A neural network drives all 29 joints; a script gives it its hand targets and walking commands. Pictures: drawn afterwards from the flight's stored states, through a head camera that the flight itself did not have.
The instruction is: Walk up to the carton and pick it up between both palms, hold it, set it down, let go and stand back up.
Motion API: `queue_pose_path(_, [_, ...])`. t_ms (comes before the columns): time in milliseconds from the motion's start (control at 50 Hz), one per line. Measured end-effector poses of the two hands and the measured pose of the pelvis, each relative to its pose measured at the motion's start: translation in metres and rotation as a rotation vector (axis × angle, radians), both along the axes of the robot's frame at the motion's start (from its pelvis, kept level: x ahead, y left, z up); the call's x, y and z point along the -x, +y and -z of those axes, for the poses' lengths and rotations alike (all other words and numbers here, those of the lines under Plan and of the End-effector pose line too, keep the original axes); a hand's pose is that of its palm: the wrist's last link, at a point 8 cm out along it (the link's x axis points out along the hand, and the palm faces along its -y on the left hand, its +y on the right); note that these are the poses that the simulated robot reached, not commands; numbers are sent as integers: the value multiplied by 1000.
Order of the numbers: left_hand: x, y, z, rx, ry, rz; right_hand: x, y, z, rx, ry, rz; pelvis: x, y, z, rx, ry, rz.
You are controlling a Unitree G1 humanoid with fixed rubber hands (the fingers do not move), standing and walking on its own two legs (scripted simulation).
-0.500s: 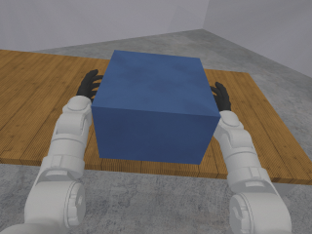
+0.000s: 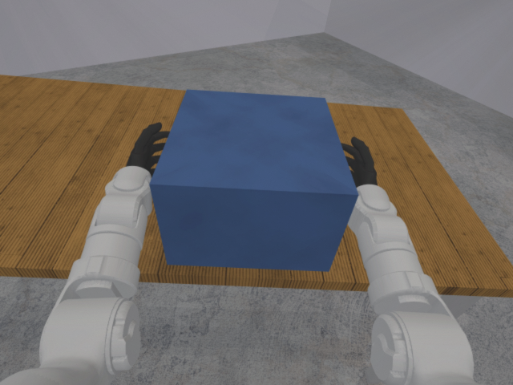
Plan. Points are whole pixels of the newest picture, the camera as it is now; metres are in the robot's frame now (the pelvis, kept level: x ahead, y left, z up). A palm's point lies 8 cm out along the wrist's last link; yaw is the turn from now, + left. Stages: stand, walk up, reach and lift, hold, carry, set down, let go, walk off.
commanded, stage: set down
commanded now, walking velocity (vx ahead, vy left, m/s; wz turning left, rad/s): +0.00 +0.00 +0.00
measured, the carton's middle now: (252, 174) +0.44 -0.02 +0.13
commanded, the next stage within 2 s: none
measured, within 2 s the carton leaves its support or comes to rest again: neither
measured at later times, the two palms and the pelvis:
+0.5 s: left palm (149, 180) +0.43 +0.15 +0.12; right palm (361, 196) +0.38 -0.20 +0.13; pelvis +0.00 +0.00 +0.00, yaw +0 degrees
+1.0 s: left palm (153, 178) +0.45 +0.15 +0.11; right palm (356, 196) +0.40 -0.20 +0.12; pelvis +0.02 +0.00 +0.00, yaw +0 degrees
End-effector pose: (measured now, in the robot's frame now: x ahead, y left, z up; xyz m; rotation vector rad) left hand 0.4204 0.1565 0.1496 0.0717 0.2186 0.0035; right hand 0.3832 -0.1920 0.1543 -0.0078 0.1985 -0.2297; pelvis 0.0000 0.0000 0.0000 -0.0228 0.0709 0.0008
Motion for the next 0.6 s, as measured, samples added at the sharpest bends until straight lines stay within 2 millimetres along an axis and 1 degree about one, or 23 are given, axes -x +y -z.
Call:
queue_pose_path(200, [-2, -3, 10, -1, 2, 9, 0, -2, 8, 1, 0, 7, -1, 0, 0, 0, 1, 0])
queue_pose_path(400, [-4, -6, 25, 5, 28, 20, 2, -5, 20, -4, 23, 18, -1, 0, 0, 0, 2, 0])
queue_pose_path(600, [-11, -8, 27, 17, 24, 28, -1, -8, 23, -1, 16, 27, -5, 0, 0, 0, 6, 0])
